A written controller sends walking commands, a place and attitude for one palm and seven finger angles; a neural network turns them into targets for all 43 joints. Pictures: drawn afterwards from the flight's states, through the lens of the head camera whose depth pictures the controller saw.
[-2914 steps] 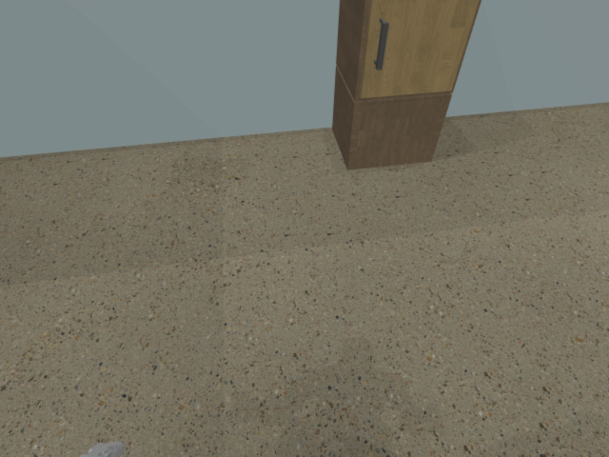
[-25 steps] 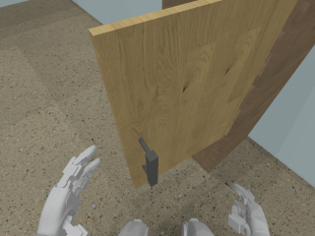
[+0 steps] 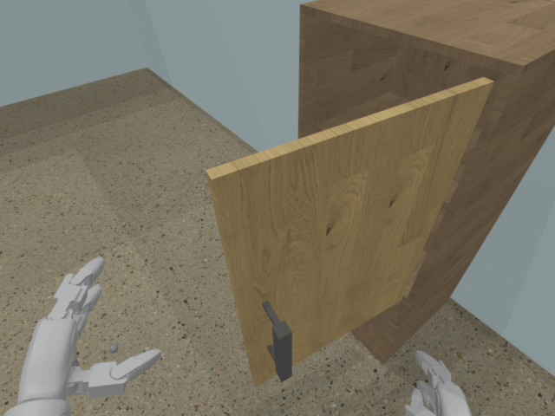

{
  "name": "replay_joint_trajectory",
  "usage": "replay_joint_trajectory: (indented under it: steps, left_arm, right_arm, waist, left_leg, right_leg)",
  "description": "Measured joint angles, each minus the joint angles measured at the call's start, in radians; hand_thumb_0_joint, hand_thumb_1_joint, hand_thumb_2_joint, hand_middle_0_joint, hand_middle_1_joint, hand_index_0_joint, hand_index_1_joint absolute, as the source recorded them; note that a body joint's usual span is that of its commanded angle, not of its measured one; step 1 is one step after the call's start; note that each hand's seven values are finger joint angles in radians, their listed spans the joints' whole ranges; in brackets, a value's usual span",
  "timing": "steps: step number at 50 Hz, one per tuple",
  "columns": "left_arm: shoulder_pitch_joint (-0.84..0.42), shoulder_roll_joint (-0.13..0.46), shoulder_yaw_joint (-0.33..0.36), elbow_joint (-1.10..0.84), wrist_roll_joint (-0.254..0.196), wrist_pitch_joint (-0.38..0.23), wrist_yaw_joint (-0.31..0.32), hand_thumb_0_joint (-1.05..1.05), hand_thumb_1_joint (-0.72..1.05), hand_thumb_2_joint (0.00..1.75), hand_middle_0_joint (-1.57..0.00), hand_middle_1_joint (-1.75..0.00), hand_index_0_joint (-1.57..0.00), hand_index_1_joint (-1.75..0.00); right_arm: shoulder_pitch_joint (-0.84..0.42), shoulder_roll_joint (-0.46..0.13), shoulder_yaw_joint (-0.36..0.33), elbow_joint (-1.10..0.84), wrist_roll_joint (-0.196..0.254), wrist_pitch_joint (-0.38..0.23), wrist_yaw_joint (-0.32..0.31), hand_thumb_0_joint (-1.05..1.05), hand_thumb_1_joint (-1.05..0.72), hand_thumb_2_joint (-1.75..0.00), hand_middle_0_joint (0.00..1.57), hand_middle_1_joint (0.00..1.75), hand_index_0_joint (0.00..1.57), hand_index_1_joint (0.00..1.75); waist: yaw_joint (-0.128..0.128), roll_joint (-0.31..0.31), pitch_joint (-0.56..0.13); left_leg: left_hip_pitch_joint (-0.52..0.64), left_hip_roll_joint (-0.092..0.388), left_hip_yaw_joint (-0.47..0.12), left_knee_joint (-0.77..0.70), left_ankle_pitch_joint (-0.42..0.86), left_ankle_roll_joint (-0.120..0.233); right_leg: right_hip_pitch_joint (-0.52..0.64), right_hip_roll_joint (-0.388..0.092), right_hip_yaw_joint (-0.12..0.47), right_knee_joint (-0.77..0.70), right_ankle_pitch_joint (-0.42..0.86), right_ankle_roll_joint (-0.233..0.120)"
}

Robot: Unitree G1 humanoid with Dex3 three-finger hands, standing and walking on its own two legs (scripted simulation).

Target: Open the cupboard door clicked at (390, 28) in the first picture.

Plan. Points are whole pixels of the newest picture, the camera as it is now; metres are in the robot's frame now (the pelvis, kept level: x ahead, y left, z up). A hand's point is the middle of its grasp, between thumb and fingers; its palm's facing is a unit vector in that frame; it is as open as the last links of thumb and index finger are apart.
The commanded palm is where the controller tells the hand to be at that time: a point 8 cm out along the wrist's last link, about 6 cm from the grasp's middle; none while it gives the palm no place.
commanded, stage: draw the hand back to the body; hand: left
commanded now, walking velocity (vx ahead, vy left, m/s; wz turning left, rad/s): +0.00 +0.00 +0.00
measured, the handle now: (276, 342) +0.27 +0.04 -0.08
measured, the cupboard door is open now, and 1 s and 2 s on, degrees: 81 81 81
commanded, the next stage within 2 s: step back with the hand held close in 0.70 s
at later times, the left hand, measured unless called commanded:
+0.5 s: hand (53, 286) +0.19 +0.25 +0.19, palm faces +0.45 -0.80 -0.39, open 7.7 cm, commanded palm +0.14 +0.29 +0.20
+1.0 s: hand (57, 287) +0.19 +0.25 +0.19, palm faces +0.42 -0.79 -0.45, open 7.4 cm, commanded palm +0.13 +0.29 +0.20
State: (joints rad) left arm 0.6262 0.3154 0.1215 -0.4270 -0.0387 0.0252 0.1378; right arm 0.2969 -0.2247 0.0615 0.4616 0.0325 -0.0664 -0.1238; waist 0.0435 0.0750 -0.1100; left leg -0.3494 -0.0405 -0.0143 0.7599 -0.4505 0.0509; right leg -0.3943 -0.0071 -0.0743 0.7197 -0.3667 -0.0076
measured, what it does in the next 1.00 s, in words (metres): stands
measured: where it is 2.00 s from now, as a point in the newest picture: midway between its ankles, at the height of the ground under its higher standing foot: outside the picture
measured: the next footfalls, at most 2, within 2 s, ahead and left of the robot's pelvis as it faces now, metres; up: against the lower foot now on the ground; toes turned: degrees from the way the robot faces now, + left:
none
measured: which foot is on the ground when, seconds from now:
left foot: down 0.00-1.00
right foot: down 0.00-1.00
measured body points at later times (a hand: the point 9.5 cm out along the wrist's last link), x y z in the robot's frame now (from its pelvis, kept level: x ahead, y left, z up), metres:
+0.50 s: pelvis +0.00 -0.01 +0.03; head -0.03 -0.03 +0.47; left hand +0.16 +0.29 +0.22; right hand +0.19 -0.23 -0.05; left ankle -0.03 +0.08 -0.71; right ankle +0.01 -0.12 -0.71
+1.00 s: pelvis -0.01 -0.01 +0.03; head -0.02 -0.03 +0.48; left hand +0.17 +0.29 +0.21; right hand +0.17 -0.25 -0.05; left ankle -0.03 +0.08 -0.71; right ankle +0.01 -0.12 -0.71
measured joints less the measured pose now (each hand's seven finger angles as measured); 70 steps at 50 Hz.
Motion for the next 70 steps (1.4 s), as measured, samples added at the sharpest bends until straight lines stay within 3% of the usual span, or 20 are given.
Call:
replay_joint_trajectory:
  steps: [9,19,26,42,48,55,62,70]
  left_arm:
    - [-0.066,0.027,0.110,-0.017,-0.013,-0.038,-0.018,0.00,0.36,0.67,-0.19,-0.30,-0.19,-0.31]
    - [-0.163,0.054,0.239,-0.014,-0.027,-0.088,-0.019,0.00,0.70,0.81,-0.20,-0.30,-0.20,-0.31]
    - [-0.160,0.018,0.222,0.015,-0.029,-0.092,-0.032,0.01,0.84,0.87,-0.20,-0.30,-0.21,-0.30]
    - [-0.166,0.023,0.220,0.020,-0.022,-0.103,-0.032,0.01,0.89,0.90,-0.21,-0.30,-0.21,-0.31]
    - [-0.165,0.036,0.271,0.050,-0.009,-0.157,-0.030,0.01,0.89,0.90,-0.21,-0.30,-0.21,-0.31]
    - [-0.088,0.066,0.261,-0.017,-0.002,-0.165,-0.027,0.01,0.89,0.90,-0.21,-0.30,-0.21,-0.31]
    - [-0.071,0.104,0.290,-0.048,0.005,-0.172,-0.012,0.01,0.89,0.90,-0.21,-0.30,-0.21,-0.31]
    - [-0.092,0.084,0.304,-0.055,0.028,-0.188,0.000,0.01,0.89,0.90,-0.21,-0.30,-0.21,-0.31]
  right_arm:
    - [-0.040,0.006,-0.001,0.071,-0.009,-0.047,0.026,0.01,-0.90,-0.90,0.21,0.30,0.20,0.30]
    - [-0.076,-0.008,-0.020,0.130,-0.017,-0.063,0.040,0.01,-0.90,-0.90,0.21,0.30,0.20,0.30]
    - [-0.086,-0.013,-0.034,0.145,-0.019,-0.049,0.050,0.01,-0.90,-0.90,0.21,0.30,0.20,0.30]
    - [-0.088,-0.001,-0.035,0.170,-0.022,-0.067,0.048,0.02,-0.90,-0.90,0.21,0.30,0.20,0.30]
    - [-0.113,-0.008,-0.033,0.147,-0.029,-0.016,0.055,0.01,-0.90,-0.90,0.21,0.30,0.20,0.30]
    - [-0.122,-0.026,-0.066,0.116,-0.025,0.039,0.046,0.01,-0.90,-0.90,0.21,0.30,0.20,0.30]
    - [-0.117,-0.020,-0.077,0.100,-0.019,0.062,0.035,0.01,-0.90,-0.90,0.21,0.30,0.20,0.30]
    - [-0.100,-0.007,-0.062,0.085,-0.019,0.040,0.037,0.01,-0.90,-0.90,0.21,0.30,0.20,0.30]
  waist:
    - [0.011,0.001,0.047]
    - [0.027,-0.001,0.087]
    - [0.023,-0.002,0.107]
    - [0.024,-0.002,0.123]
    - [-0.015,-0.007,0.115]
    - [-0.040,-0.034,0.130]
    - [-0.042,-0.063,0.136]
    - [-0.035,-0.069,0.138]
  left_leg:
    - [0.148,0.003,0.007,-0.147,0.061,-0.004]
    - [0.235,0.008,0.011,-0.253,0.115,-0.010]
    - [0.261,0.011,0.018,-0.292,0.137,-0.012]
    - [0.291,0.019,0.021,-0.321,0.154,-0.019]
    - [0.225,0.024,0.014,-0.302,0.161,-0.019]
    - [0.168,0.007,0.029,-0.300,0.183,-0.010]
    - [0.119,-0.002,0.040,-0.263,0.191,0.001]
    - [0.050,-0.003,0.044,-0.175,0.178,0.011]
  right_leg:
    - [0.140,0.006,0.011,-0.135,0.057,-0.001]
    - [0.222,0.014,0.016,-0.233,0.108,-0.008]
    - [0.242,0.018,0.024,-0.266,0.129,-0.010]
    - [0.271,0.026,0.026,-0.294,0.147,-0.018]
    - [0.224,0.031,0.018,-0.313,0.172,-0.018]
    - [0.153,0.013,0.032,-0.285,0.185,-0.007]
    - [0.102,0.003,0.042,-0.247,0.197,0.002]
    - [0.042,0.000,0.042,-0.180,0.195,0.006]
